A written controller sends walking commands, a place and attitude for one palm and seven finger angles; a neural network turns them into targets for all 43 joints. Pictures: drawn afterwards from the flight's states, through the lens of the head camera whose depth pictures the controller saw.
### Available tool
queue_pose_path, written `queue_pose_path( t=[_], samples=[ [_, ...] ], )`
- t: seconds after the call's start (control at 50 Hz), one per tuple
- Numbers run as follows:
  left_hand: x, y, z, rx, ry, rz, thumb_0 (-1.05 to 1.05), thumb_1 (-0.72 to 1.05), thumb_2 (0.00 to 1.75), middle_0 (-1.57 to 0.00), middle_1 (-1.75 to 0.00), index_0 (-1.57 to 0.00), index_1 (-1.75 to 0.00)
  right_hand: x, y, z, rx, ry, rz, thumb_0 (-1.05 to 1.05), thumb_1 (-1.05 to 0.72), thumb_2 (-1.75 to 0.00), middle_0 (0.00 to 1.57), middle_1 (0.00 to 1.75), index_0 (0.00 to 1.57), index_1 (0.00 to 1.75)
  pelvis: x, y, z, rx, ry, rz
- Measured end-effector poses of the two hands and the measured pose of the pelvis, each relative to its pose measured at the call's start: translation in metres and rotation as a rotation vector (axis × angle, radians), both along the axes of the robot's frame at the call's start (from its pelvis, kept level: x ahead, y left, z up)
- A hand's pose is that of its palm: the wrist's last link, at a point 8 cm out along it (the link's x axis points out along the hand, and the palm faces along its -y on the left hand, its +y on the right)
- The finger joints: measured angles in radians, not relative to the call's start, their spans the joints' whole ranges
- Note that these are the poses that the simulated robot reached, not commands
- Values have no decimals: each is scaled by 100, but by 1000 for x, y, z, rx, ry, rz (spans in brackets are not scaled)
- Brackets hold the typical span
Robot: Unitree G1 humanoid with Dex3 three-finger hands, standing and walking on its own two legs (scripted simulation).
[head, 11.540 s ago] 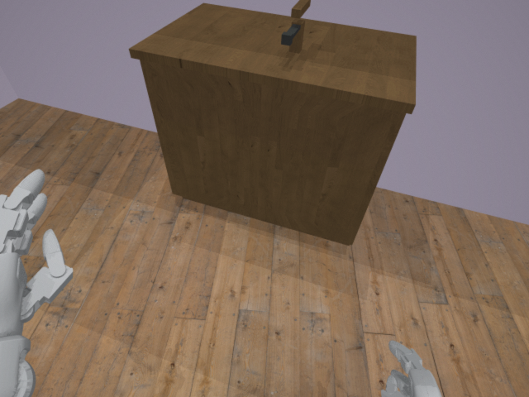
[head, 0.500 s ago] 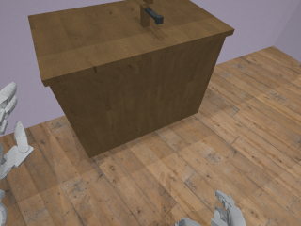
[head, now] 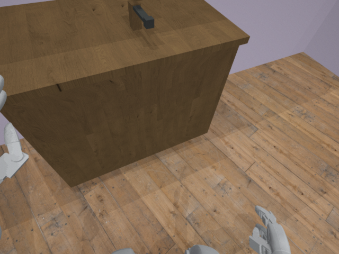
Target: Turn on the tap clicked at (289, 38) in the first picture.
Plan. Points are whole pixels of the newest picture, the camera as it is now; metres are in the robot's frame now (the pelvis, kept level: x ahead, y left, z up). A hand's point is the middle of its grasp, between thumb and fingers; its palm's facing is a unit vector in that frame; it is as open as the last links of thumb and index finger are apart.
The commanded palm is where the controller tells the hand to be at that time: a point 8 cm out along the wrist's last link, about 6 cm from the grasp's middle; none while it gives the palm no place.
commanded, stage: take the last steps up to it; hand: left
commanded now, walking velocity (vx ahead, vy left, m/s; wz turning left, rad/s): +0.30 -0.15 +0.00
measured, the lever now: (148, 22) +0.75 +0.13 +0.13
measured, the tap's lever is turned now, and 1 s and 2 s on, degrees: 0 0 0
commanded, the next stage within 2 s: come to a stop and stand still in 1.72 s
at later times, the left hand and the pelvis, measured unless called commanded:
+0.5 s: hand (127, 110) +0.33 +0.11 +0.19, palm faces +0.40 -0.80 -0.44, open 7.4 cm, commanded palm +0.27 +0.15 +0.19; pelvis +0.12 -0.13 +0.00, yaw +2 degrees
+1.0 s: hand (197, 78) +0.43 -0.01 +0.19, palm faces +0.45 -0.78 -0.44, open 7.4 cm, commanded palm +0.36 +0.03 +0.19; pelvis +0.22 -0.26 +0.01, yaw +4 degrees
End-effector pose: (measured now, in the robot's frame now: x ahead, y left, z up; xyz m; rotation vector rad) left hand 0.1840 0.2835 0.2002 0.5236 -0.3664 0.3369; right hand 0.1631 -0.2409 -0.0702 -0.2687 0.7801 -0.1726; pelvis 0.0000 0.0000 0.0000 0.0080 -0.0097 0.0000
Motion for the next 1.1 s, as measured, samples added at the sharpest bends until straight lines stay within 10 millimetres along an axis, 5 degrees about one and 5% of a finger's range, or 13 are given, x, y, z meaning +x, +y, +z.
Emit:
queue_pose_path(
  t=[0.16, 0.3, 0.44, 0.52, 0.68, 0.78, 0.88, 1.1],
  samples=[
    [40, -62, 10, 21, 71, -20, 1, 89, 90, -20, -30, -21, -30, 39, -9, 0, 149, -38, 39, 1, -90, -90, 21, 30, 20, 30, 42, -49, 12, -34, 18, -15],
    [71, -111, -1, 40, 80, 14, 1, 89, 90, -21, -30, -21, -30, 71, -62, -39, 165, 45, 57, 1, -90, -90, 21, 30, 20, 30, 70, -97, -7, -18, -15, 13],
    [93, -131, 6, 14, 87, 27, 1, 89, 90, -21, -30, -21, -30, 97, -115, -15, 60, 98, 32, 2, -90, -90, 21, 30, 20, 30, 102, -124, 7, 0, 11, 33],
    [107, -136, 3, 8, 20, 22, 1, 89, 90, -21, -30, -21, -30, 121, -135, -7, -11, 40, 30, 1, -90, -90, 20, 30, 20, 30, 125, -133, -3, -6, 4, 29],
    [148, -171, 10, -7, 0, 22, 2, 89, 90, -21, -30, -21, -30, 164, -144, 5, 79, -39, 56, 1, -90, -90, 20, 30, 20, 30, 156, -173, 8, -10, -8, 26],
    [162, -214, 13, 49, 39, 31, 1, 89, 90, -20, -30, -21, -30, 185, -161, -6, 168, -68, 79, 1, -90, -90, 21, 30, 20, 30, 181, -210, 4, -24, -10, 28],
    [180, -246, 3, 26, 36, 72, 1, 89, 90, -21, -30, -21, -30, 205, -199, -33, 160, 8, 100, 1, -90, -90, 21, 30, 20, 30, 198, -242, -7, -12, -32, 54],
    [215, -266, 4, -30, 31, 96, 1, 89, 90, -21, -30, -21, -30, 246, -266, -1, 16, 39, 68, 2, -90, -90, 20, 30, 20, 30, 245, -271, 8, -4, -5, 78]
  ],
)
